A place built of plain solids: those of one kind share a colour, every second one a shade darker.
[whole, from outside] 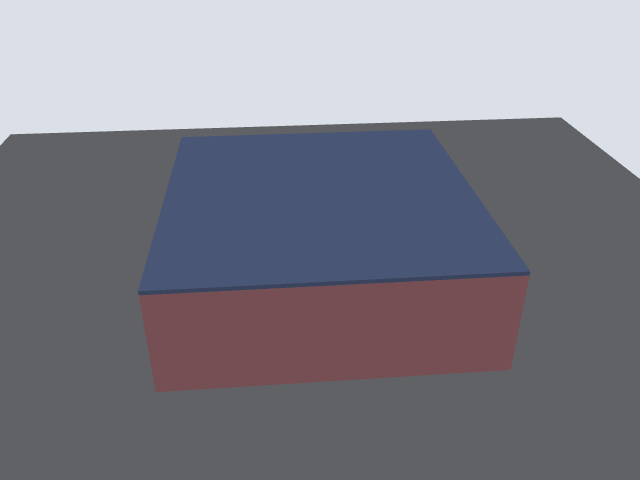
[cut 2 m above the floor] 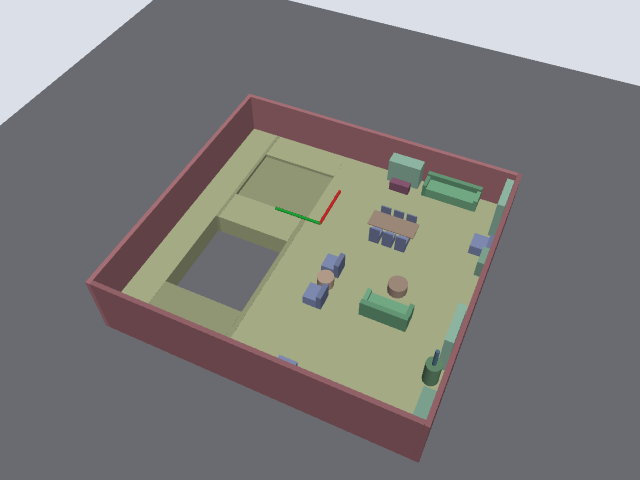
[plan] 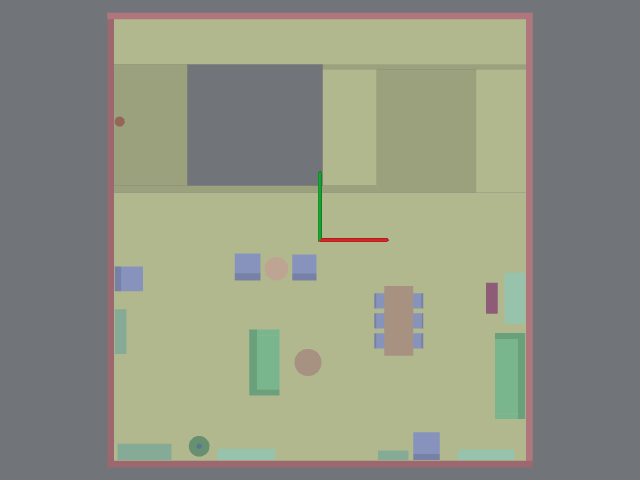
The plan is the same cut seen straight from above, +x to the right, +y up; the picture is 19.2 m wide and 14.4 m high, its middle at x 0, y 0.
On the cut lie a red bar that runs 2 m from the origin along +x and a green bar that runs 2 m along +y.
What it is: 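A home; one open living floor with 2 sunken areas, their rims bare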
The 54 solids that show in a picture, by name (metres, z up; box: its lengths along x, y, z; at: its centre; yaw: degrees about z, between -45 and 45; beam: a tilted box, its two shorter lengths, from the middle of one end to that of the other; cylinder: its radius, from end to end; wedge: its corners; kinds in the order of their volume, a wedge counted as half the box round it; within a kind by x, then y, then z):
{
 "floor_1": {"box": [2.2, 3.64, 1.07], "at": [-5.08, 3.45, 0.49]},
 "floor_2": {"box": [7.87, 0.21, 1.07], "at": [-2.25, 1.52, 0.49]},
 "floor_3": {"box": [12.36, 8.04, 1.07], "at": [0.0, -2.6, 0.49]},
 "floor_4": {"box": [12.36, 1.35, 1.07], "at": [0.0, 5.95, 0.49]},
 "floor_5": {"box": [1.61, 3.5, 1.07], "at": [0.89, 3.38, 0.49]},
 "floor_6": {"box": [6.1, 0.14, 1.07], "at": [3.13, 5.2, 0.49]},
 "floor_7": {"box": [3.0, 3.71, 0.92], "at": [3.19, 3.27, 0.41]},
 "floor_8": {"box": [1.49, 3.71, 1.07], "at": [5.43, 3.27, 0.49]},
 "wall_1": {"box": [0.2, 13.25, 4.17], "at": [-6.28, 0.0, 2.03]},
 "wall_2": {"box": [12.76, 0.2, 4.17], "at": [0.0, -6.72, 2.03]},
 "wall_3": {"box": [12.76, 0.2, 4.17], "at": [0.0, 6.72, 2.03]},
 "wall_4": {"box": [0.2, 13.25, 4.17], "at": [6.28, 0.0, 2.03]},
 "roof_1": {"box": [12.76, 13.65, 0.16], "at": [0.0, 0.0, 4.2]},
 "case_1": {"box": [0.36, 1.35, 1.16], "at": [-5.98, -2.75, 1.6]},
 "case_2": {"box": [1.62, 0.49, 0.87], "at": [-5.26, -6.36, 1.46]},
 "case_3": {"box": [1.74, 0.34, 2.18], "at": [-2.21, -6.43, 2.11]},
 "case_4": {"box": [0.91, 0.29, 0.87], "at": [2.2, -6.46, 1.46]},
 "case_5": {"box": [1.7, 0.32, 2.1], "at": [4.99, -6.44, 2.07]},
 "case_6": {"box": [0.63, 1.54, 1.24], "at": [5.85, -1.75, 1.65]},
 "sofa_1": {"box": [0.23, 1.99, 0.83], "at": [-2.01, -3.67, 1.44]},
 "sofa_2": {"box": [0.68, 0.19, 0.68], "at": [-1.55, -4.57, 1.36]},
 "sofa_3": {"box": [0.68, 1.61, 0.46], "at": [-1.55, -3.67, 1.25]},
 "sofa_4": {"box": [0.68, 0.19, 0.68], "at": [-1.55, -2.77, 1.36]},
 "sofa_5": {"box": [0.69, 0.18, 0.66], "at": [5.59, -5.28, 1.35]},
 "sofa_6": {"box": [0.69, 2.23, 0.49], "at": [5.59, -4.08, 1.27]},
 "sofa_7": {"box": [0.69, 0.18, 0.66], "at": [5.59, -2.88, 1.35]},
 "sofa_8": {"box": [0.22, 2.58, 0.78], "at": [6.05, -4.08, 1.41]},
 "chair_1": {"box": [0.2, 0.75, 0.71], "at": [-6.06, -1.16, 1.38]},
 "chair_2": {"box": [0.65, 0.75, 0.48], "at": [-5.63, -1.16, 1.26]},
 "chair_3": {"box": [0.78, 0.22, 0.75], "at": [-2.17, -1.11, 1.4]},
 "chair_4": {"box": [0.78, 0.59, 0.47], "at": [-2.17, -0.7, 1.26]},
 "chair_5": {"box": [0.73, 0.21, 0.8], "at": [-0.47, -1.11, 1.42]},
 "chair_6": {"box": [0.73, 0.57, 0.47], "at": [-0.47, -0.72, 1.26]},
 "chair_7": {"box": [0.06, 0.46, 0.86], "at": [1.66, -3.02, 1.45]},
 "chair_8": {"box": [0.06, 0.46, 0.86], "at": [1.66, -2.43, 1.45]},
 "chair_9": {"box": [0.06, 0.46, 0.86], "at": [1.66, -1.83, 1.45]},
 "chair_10": {"box": [0.44, 0.46, 0.46], "at": [1.91, -3.02, 1.25]},
 "chair_11": {"box": [0.44, 0.46, 0.46], "at": [1.91, -2.43, 1.25]},
 "chair_12": {"box": [0.44, 0.46, 0.46], "at": [1.91, -1.83, 1.25]},
 "chair_13": {"box": [0.44, 0.46, 0.46], "at": [2.82, -3.02, 1.25]},
 "chair_14": {"box": [0.44, 0.46, 0.46], "at": [2.82, -2.43, 1.25]},
 "chair_15": {"box": [0.44, 0.46, 0.46], "at": [2.82, -1.83, 1.25]},
 "chair_16": {"box": [0.06, 0.46, 0.86], "at": [3.07, -3.02, 1.45]},
 "chair_17": {"box": [0.06, 0.46, 0.86], "at": [3.07, -2.43, 1.45]},
 "chair_18": {"box": [0.06, 0.46, 0.86], "at": [3.07, -1.83, 1.45]},
 "chair_19": {"box": [0.79, 0.18, 0.7], "at": [3.19, -6.51, 1.38]},
 "chair_20": {"box": [0.79, 0.66, 0.49], "at": [3.19, -6.09, 1.27]},
 "table_1": {"cylinder": 0.36, "from": [-1.31, -0.86, 1.02], "to": [-1.31, -0.86, 1.54]},
 "table_2": {"cylinder": 0.41, "from": [-0.36, -3.67, 1.02], "to": [-0.36, -3.67, 1.49]},
 "table_3": {"box": [0.87, 2.1, 0.044], "at": [2.36, -2.42, 1.75]},
 "stove_1": {"cylinder": 0.31, "from": [-3.63, -6.19, 1.02], "to": [-3.63, -6.19, 2.13]},
 "bench_1": {"box": [0.36, 0.93, 0.48], "at": [5.15, -1.75, 1.26]},
 "bush_1": {"cylinder": 0.15, "from": [-6.01, 3.55, 1.56], "to": [-6.01, 3.55, 2.31]},
 "flue_1": {"cylinder": 0.08, "from": [-3.63, -6.19, 2.13], "to": [-3.63, -6.19, 4.12]}
}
